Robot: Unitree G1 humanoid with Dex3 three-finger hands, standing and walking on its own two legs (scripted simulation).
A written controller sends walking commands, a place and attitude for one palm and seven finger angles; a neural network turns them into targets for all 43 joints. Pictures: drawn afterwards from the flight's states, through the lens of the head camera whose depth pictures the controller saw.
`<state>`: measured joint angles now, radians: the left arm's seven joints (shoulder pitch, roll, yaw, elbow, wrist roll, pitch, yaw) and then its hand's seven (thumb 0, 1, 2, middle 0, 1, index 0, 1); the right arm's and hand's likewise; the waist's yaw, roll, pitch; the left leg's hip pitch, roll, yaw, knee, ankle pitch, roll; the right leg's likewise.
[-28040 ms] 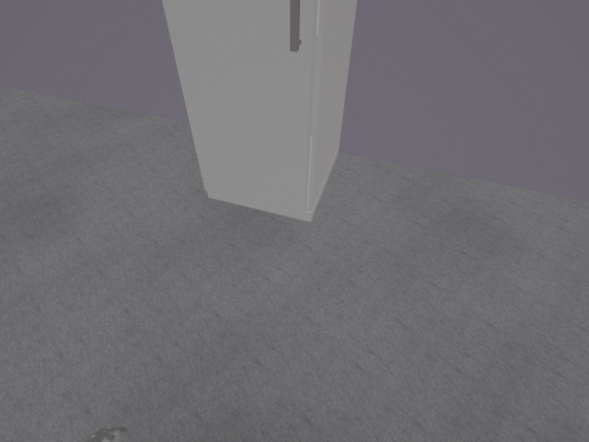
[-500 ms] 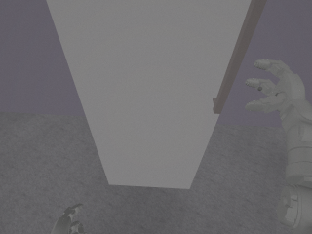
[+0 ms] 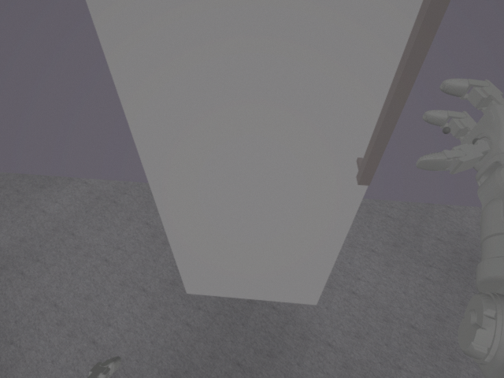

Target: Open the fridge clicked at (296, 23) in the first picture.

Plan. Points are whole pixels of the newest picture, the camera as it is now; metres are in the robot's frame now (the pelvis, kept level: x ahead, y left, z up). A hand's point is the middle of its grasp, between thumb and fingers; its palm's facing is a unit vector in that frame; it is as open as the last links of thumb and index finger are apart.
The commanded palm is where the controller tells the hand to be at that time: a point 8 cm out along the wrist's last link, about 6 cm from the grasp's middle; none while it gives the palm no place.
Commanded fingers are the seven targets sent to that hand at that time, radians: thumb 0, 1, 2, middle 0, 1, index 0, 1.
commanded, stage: move the hooked fingers beside the handle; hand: right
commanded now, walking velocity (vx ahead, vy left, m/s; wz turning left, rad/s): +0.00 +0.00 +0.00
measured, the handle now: (391, 95) +0.50 -0.15 +0.23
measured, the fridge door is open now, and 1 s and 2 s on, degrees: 0 0 0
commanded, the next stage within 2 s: feel for the door with the fingertips in 0.64 s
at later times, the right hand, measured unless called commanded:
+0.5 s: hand (449, 134) +0.43 -0.22 +0.22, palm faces +0.02 +1.00 -0.01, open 14.0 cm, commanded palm +0.40 -0.26 +0.21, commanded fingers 0.00 0.50 -0.30 0.30 1.20 0.30 1.20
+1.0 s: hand (416, 129) +0.44 -0.18 +0.21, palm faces -0.04 +1.00 +0.02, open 14.0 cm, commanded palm +0.41 -0.23 +0.21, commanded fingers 0.00 0.50 -0.30 0.30 1.20 0.30 1.20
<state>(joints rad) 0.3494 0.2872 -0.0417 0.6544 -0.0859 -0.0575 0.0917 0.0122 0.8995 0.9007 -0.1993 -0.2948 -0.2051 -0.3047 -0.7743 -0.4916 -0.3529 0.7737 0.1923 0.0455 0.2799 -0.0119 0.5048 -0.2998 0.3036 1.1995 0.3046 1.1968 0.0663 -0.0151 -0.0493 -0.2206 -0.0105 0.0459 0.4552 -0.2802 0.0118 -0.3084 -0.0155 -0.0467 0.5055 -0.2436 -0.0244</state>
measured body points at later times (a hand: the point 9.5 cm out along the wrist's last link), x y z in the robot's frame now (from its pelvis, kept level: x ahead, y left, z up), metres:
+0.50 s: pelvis +0.00 +0.00 +0.00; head +0.00 +0.00 +0.45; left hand +0.14 +0.25 -0.10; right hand +0.42 -0.28 +0.22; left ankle -0.03 +0.11 -0.74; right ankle +0.01 -0.10 -0.74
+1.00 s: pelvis +0.00 +0.00 +0.00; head +0.00 +0.01 +0.45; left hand +0.10 +0.27 -0.11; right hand +0.43 -0.23 +0.22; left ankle -0.03 +0.11 -0.74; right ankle +0.01 -0.10 -0.74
